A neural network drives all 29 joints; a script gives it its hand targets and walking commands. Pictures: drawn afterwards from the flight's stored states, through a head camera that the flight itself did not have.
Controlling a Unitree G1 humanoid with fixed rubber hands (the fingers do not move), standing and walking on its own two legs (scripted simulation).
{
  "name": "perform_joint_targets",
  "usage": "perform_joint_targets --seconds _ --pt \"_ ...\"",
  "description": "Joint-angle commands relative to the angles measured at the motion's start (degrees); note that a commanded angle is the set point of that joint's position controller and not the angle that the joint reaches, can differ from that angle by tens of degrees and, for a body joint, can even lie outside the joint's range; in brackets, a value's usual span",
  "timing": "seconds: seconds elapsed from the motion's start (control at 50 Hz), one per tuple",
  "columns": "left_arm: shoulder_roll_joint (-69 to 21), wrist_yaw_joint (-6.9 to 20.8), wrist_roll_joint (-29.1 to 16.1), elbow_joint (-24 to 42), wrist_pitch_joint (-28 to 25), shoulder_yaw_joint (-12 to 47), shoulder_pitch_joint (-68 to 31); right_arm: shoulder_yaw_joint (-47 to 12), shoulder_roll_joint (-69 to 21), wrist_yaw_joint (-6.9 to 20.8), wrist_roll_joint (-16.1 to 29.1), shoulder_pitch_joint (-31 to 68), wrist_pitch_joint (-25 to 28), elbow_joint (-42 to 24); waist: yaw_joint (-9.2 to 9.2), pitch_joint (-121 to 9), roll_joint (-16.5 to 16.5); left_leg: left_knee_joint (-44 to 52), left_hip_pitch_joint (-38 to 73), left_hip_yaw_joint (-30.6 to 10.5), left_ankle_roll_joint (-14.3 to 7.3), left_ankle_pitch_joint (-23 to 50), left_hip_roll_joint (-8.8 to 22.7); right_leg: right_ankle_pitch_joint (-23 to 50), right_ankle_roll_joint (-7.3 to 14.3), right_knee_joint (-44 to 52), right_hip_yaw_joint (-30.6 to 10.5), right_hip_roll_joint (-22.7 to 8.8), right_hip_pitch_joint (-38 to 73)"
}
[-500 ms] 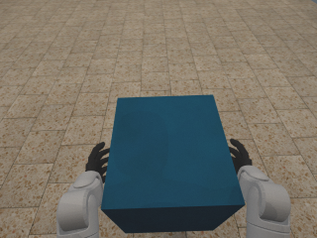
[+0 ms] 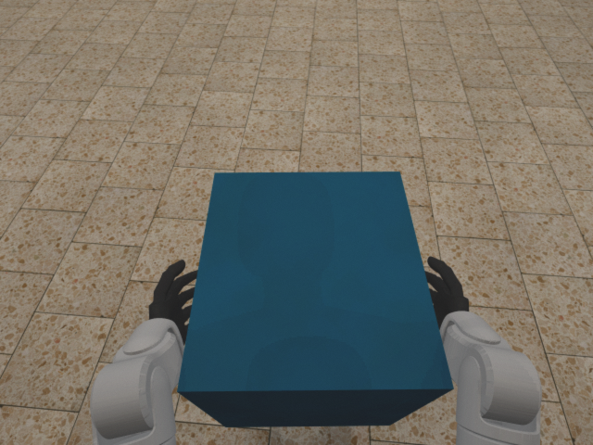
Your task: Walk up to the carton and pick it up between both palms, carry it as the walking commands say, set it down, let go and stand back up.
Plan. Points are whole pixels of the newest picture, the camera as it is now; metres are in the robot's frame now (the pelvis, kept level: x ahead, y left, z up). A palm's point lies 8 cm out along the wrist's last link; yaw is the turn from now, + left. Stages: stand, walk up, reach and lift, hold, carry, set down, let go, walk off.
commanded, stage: carry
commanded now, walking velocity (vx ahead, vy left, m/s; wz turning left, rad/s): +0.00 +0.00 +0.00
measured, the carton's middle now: (307, 307) +0.29 -0.01 +0.00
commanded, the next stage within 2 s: none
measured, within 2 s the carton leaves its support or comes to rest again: neither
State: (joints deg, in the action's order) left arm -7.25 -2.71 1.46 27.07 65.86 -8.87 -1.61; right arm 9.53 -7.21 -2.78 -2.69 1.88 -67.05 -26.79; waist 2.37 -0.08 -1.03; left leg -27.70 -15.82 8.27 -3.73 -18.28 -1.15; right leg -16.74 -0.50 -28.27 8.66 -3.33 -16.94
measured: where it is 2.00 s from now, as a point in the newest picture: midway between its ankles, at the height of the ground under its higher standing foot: (222, 192)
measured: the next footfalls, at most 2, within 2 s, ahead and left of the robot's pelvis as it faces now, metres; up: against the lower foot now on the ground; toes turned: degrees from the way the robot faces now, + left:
left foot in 0.40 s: +0.14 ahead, +0.08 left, +0.00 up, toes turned +10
right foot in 0.58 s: +0.19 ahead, -0.10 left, +0.00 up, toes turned -10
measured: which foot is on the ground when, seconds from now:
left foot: down 0.00-0.28, up 0.30-0.38, down 0.40-0.68, up 0.70-0.78, down 0.80-1.00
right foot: down 0.00-0.42, up 0.44-0.56, down 0.58-0.80, up 0.82-0.98, down 1.00-1.00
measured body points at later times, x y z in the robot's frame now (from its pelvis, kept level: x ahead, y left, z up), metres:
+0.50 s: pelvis +0.18 +0.03 -0.02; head +0.18 +0.05 +0.43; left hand +0.42 +0.20 +0.02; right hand +0.43 -0.13 +0.03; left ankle +0.10 +0.07 -0.74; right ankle +0.03 -0.10 -0.70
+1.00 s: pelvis +0.42 +0.09 -0.03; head +0.45 +0.10 +0.41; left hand +0.68 +0.25 +0.02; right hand +0.68 -0.08 +0.03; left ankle +0.23 +0.10 -0.74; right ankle +0.43 -0.02 -0.73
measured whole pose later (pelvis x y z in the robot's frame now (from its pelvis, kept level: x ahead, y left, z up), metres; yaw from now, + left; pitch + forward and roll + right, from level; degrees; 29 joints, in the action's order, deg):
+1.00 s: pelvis +0.42 +0.09 -0.03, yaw -1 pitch +5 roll -4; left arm -7.2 -3.3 1.6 27.7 66.4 -9.0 -0.8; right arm 9.3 -7.2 -2.5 -2.5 1.9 -66.7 -25.5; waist -0.5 -1.8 -2.1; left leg -33.8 -2.6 10.4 -4.9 -36.2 -0.3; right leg -19.8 -1.1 -45.5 10.2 0.1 -28.0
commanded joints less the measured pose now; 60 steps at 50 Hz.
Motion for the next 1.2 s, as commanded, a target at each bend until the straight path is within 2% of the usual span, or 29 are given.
perform_joint_targets --seconds 0.0,0.06,0.14,0.2,0.24,0.28,0.32,0.36,0.38,0.42,0.44,0.48,0.56,0.64,0.66,0.7,0.72,0.74,0.76,0.78,0.8,0.86,0.96,1.0,1.02,1.04,1.06,1.12,1.18 --pt "-42.69 11.61 -17.31 11.95 -1.22 45.56 -25.41 -50.57 -44.68 13.34 23.67 31.57 1.52 -14.63 -1.85 -33.02 4.17 -4.17 5.41 -3.91 2.59 45.06 7.99 59.93 1.68 -5.53 -4.84 -9.41 24.35" --pt "-41.54 10.78 -15.81 12.50 -0.25 45.30 -24.97 -48.70 -44.13 13.65 22.61 24.89 0.86 -9.55 -0.63 -31.22 -1.15 -5.39 15.73 -5.19 1.60 65.40 8.57 47.53 -1.11 -9.76 -0.09 -4.66 11.02" --pt "-42.05 11.23 -15.76 11.64 -0.08 45.66 -24.87 -48.01 -43.78 13.45 22.16 27.14 1.35 -11.62 -1.06 -28.96 -9.62 -7.00 34.73 -8.93 -3.47 93.23 12.23 3.85 -3.51 -2.45 5.96 1.29 -9.44" --pt "-42.33 12.04 -17.71 10.69 0.21 46.26 -28.27 -46.82 -42.48 12.74 20.69 26.62 0.92 -10.36 -0.92 -26.15 -7.81 -7.38 29.60 -8.63 -1.40 94.53 12.65 3.61 -2.91 1.52 7.14 2.25 -4.61" --pt "-41.14 12.52 -17.98 7.60 0.42 45.67 -24.99 -45.82 -41.09 12.45 19.39 25.63 0.37 -8.89 -2.54 -26.65 4.08 -16.01 2.54 -1.43 4.78 64.34 7.76 48.92 -0.57 0.03 1.10 -4.01 23.23" --pt "-41.56 12.37 -18.65 5.90 0.43 46.14 -26.25 -45.84 -40.66 12.56 19.12 27.53 -0.04 -7.89 -3.36 -20.54 21.16 -20.86 -34.00 3.30 8.02 -12.74 0.78 106.23 7.97 -5.62 -11.93 -16.06 49.12" --pt "-41.06 12.07 -17.56 4.38 0.68 45.59 -27.09 -46.05 -39.88 12.75 19.58 28.46 0.08 -5.56 -3.70 -14.98 14.17 -16.14 -41.49 0.63 6.44 -18.62 1.20 100.21 6.85 -5.84 -10.55 -16.32 50.40" --pt "-39.68 11.67 -16.43 4.29 0.38 44.98 -25.39 -46.12 -40.51 13.01 20.03 27.49 0.35 -4.63 -2.38 -16.86 8.49 2.17 -12.33 2.13 3.49 2.88 1.86 89.38 1.99 -8.27 -3.38 -13.17 29.48" --pt "-39.37 11.75 -16.85 5.33 0.31 46.28 -27.17 -46.24 -41.59 13.49 19.46 27.37 0.47 -4.88 -0.59 -20.07 6.01 5.94 10.21 0.79 1.28 24.14 4.99 69.53 -1.35 -14.92 -0.33 -11.88 10.67" --pt "-40.98 12.72 -19.28 10.58 0.59 48.65 -36.58 -43.94 -44.05 13.38 18.10 24.39 0.88 -0.44 -0.88 -22.95 -18.63 -1.78 32.32 -18.13 -11.42 102.12 19.72 -18.26 -5.65 -33.32 1.23 2.69 -13.72" --pt "-42.54 13.13 -21.27 13.06 -0.06 50.73 -40.57 -43.79 -44.02 13.11 17.93 24.96 1.63 -1.66 -0.90 -18.38 -15.87 -2.00 28.18 -18.70 -12.58 100.77 18.78 -21.81 -3.16 -30.02 -1.99 1.36 -15.45" --pt "-43.73 13.53 -22.14 10.88 -0.93 49.71 -39.86 -45.06 -43.92 12.53 20.20 33.33 1.90 -7.99 -1.46 -12.85 -3.14 2.23 20.86 -14.33 -6.23 83.36 18.50 -19.73 -2.02 -21.57 -2.24 -0.70 -13.54" --pt "-44.38 13.14 -21.01 8.52 -0.94 47.17 -33.02 -46.77 -43.75 12.22 20.79 32.36 2.19 -11.24 -1.73 -20.86 -6.25 -2.60 19.85 -5.59 -2.61 71.02 16.49 -0.97 -2.31 -3.46 -0.25 -1.95 0.44" --pt "-43.25 11.77 -18.83 9.41 -1.88 45.48 -28.48 -48.99 -42.61 12.97 23.37 32.52 1.87 -13.16 -2.71 -26.15 10.78 -21.00 -1.57 -0.40 8.63 49.20 8.67 71.67 5.82 -9.18 -7.43 -8.95 26.47" --pt "-43.42 11.44 -18.65 8.34 -1.75 45.17 -26.83 -49.18 -42.15 12.90 23.55 33.36 2.08 -13.33 -3.51 -27.70 14.22 -24.45 -13.99 1.42 9.91 36.77 5.31 88.74 7.31 -12.10 -8.65 -10.60 38.75" --pt "-42.15 10.49 -17.82 7.08 -1.77 45.22 -24.50 -48.60 -41.27 12.98 23.24 30.60 2.34 -11.79 -4.02 -22.25 21.82 -20.51 -37.90 -1.70 9.45 -20.62 0.64 101.02 8.94 -11.83 -14.91 -13.58 51.28" --pt "-41.90 10.02 -16.92 7.77 -1.43 45.31 -24.49 -48.35 -41.03 13.13 23.54 30.54 2.44 -10.52 -3.88 -21.04 14.44 -12.56 -34.77 -2.91 7.35 -20.02 1.38 95.83 7.55 -11.87 -14.29 -13.08 46.78" --pt "-41.47 9.62 -16.58 10.25 -1.65 45.62 -26.02 -48.09 -41.50 13.30 23.76 26.77 2.71 -9.45 -0.92 -21.86 6.49 3.30 -19.67 -2.34 6.08 -9.63 0.19 94.75 4.62 -22.06 -7.97 -9.99 36.82" --pt "-39.63 9.66 -15.79 10.78 -1.78 45.64 -22.85 -47.67 -40.98 13.58 22.71 24.22 2.99 -9.82 0.82 -26.47 -1.36 10.06 8.61 -2.41 4.07 26.94 3.72 73.24 0.29 -31.84 -1.05 -7.31 15.03" --pt "-38.67 10.04 -15.96 11.52 -1.98 46.60 -24.58 -47.35 -40.72 13.51 21.62 23.46 3.31 -8.99 0.40 -28.37 -19.39 -2.08 38.37 -11.27 -0.31 89.54 12.81 4.50 -3.92 -39.41 3.73 0.01 -17.14" --pt "-40.38 10.41 -16.48 10.38 -0.89 47.12 -26.16 -44.99 -41.46 13.33 21.07 21.92 2.64 -6.36 -1.16 -27.37 -20.77 -3.98 44.99 -18.52 -4.53 119.75 19.09 -22.84 -2.71 -40.29 -2.90 4.98 -25.51" --pt "-41.18 11.22 -19.69 11.84 -0.94 48.65 -32.02 -43.25 -41.37 12.14 19.39 23.98 2.24 -6.74 -0.25 -13.79 -7.23 -0.47 34.28 -18.43 -2.67 94.69 16.98 -18.85 -0.26 -29.21 -0.73 4.10 -31.22" --pt "-43.14 11.54 -18.60 7.38 -0.88 47.00 -29.96 -44.91 -40.23 12.74 20.26 30.50 2.09 -11.08 -1.32 -17.37 -7.70 -6.19 25.00 -3.17 4.88 92.58 10.53 4.37 -0.72 -10.76 9.06 8.04 -10.74" --pt "-42.36 11.43 -18.16 7.53 -1.18 46.75 -30.01 -44.41 -40.06 12.82 19.82 29.34 1.69 -8.24 -3.22 -23.43 -5.75 -19.09 12.61 -2.33 8.03 87.72 10.26 23.80 2.87 -1.92 4.05 3.97 9.00" --pt "-41.42 11.24 -17.52 6.00 -1.18 45.63 -27.38 -44.68 -39.50 13.17 20.51 31.66 1.56 -9.25 -5.32 -32.28 0.92 -37.54 1.08 -1.34 11.91 63.35 7.68 61.83 12.30 -4.57 -10.49 -8.41 26.08" --pt "-42.04 10.77 -17.34 7.27 -2.05 45.31 -27.49 -46.73 -39.91 13.69 22.30 34.15 1.26 -10.57 -6.76 -32.09 19.42 -55.44 -18.28 -5.66 13.98 7.38 -0.78 90.73 23.57 -7.65 -25.45 -17.19 37.20" --pt "-43.64 10.08 -16.80 5.22 -2.59 43.95 -27.67 -46.47 -40.87 14.20 23.28 35.37 1.50 -10.16 -5.67 -29.43 28.10 -59.19 -32.23 -15.73 11.38 -29.31 -0.35 95.29 24.58 -9.29 -32.12 -20.87 43.04" --pt "-44.96 9.51 -16.83 6.43 -1.93 45.97 -27.75 -45.36 -39.66 14.36 24.25 30.94 2.73 -6.63 -6.07 -15.72 4.60 -38.69 -44.89 -22.20 6.12 -38.84 6.90 68.78 13.74 -11.02 -27.05 -19.90 33.29" --pt "-43.88 9.85 -21.57 12.34 -2.97 49.73 -29.85 -43.08 -40.97 13.03 21.19 24.59 4.46 -9.62 -2.03 -26.66 -0.84 5.66 -5.93 -5.68 6.02 10.29 2.85 59.94 2.75 -22.24 -3.18 -10.23 17.18"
